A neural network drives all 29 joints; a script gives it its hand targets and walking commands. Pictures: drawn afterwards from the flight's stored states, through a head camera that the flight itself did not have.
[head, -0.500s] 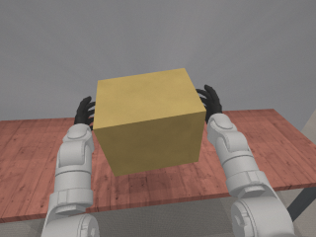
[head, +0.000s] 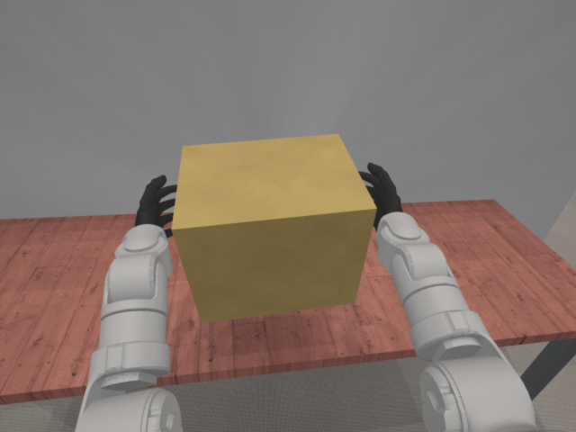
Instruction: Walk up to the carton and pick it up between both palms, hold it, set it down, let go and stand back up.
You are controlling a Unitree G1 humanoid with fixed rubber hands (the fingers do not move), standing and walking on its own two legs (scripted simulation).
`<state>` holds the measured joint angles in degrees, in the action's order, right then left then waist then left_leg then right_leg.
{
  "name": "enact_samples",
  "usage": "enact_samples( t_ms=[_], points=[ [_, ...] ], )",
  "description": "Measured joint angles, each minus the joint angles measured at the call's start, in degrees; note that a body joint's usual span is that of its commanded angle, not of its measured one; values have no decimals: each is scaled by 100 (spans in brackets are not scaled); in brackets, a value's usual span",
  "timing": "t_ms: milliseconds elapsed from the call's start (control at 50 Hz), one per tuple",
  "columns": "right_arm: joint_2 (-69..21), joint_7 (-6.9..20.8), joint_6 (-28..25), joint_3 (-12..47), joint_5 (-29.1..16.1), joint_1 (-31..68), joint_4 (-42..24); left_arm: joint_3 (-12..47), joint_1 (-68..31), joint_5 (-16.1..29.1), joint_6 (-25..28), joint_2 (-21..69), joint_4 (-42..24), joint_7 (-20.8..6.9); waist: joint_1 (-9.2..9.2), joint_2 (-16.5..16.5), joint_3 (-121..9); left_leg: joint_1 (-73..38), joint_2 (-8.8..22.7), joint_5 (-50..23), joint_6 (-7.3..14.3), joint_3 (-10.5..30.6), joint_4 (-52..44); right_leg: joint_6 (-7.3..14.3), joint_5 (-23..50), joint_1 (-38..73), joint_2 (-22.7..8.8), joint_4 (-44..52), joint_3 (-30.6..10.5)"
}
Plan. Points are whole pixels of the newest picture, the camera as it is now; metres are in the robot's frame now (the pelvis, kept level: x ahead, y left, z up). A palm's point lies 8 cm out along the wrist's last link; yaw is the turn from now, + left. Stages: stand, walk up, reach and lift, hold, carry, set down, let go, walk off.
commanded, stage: hold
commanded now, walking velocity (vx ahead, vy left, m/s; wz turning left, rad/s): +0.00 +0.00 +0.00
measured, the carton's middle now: (271, 226) +0.40 +0.03 +0.15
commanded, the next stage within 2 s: none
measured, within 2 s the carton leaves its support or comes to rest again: neither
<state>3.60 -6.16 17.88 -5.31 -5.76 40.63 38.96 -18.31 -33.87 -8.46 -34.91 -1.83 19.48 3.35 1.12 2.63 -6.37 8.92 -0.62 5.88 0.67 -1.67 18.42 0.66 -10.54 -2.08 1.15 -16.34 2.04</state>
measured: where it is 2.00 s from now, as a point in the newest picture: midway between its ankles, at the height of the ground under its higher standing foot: outside the picture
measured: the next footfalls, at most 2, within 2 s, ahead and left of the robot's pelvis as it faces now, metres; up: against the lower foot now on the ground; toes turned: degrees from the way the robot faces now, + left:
none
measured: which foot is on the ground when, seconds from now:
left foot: down 0.00-1.00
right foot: down 0.00-1.00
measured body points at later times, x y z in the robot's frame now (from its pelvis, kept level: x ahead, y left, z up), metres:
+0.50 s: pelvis +0.00 +0.00 +0.00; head -0.07 +0.02 +0.44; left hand +0.36 +0.20 +0.18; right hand +0.38 -0.14 +0.21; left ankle +0.05 +0.10 -0.75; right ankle -0.01 -0.11 -0.75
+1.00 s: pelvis +0.00 +0.00 +0.00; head -0.06 +0.02 +0.45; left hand +0.37 +0.20 +0.18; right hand +0.39 -0.14 +0.21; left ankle +0.05 +0.10 -0.75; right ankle -0.01 -0.11 -0.75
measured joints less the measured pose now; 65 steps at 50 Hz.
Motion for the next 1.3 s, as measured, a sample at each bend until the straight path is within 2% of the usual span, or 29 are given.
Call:
enact_samples(
  t_ms=[140, 260, 420, 800, 1080, 1300],
  points=[
    [-1, -191, 186, 0, -244, 0, -530, 13, 8, 1, -30, 0, -87, -21, 2, -20, 11, 0, 9, 20, 0, 1, 0, 0, 11, 31, 10, 67, 0],
    [0, -215, 314, 0, -359, -2, -729, 12, 14, -19, -210, 0, -346, -60, 34, -36, 14, -3, 10, 15, 0, 1, 0, 0, 26, 35, 11, 72, 0],
    [0, -220, 460, 0, -366, -2, -655, 13, 14, -138, -430, 0, -357, -145, 39, -86, 27, -6, 11, -15, 1, 1, 0, 0, 59, 36, 12, 67, 0],
    [-6, -161, 433, 0, -254, -2, -501, 13, 14, -149, -427, 0, -358, -143, 39, -31, 32, -15, 8, 15, 1, 1, -1, 0, 10, 36, 9, 48, 0],
    [-8, -224, 465, 0, -330, -2, -766, 13, 14, -152, -414, 10, -466, -149, 39, -49, 35, -17, 12, 4, 1, 1, -1, 0, 35, 46, 13, 69, 0],
    [-8, -188, 468, 0, -312, -2, -540, 13, 14, -188, -506, 10, -466, -159, 39, -57, 36, -23, 13, -14, 2, 1, -1, 0, 53, 46, 13, 58, 0]
  ],
)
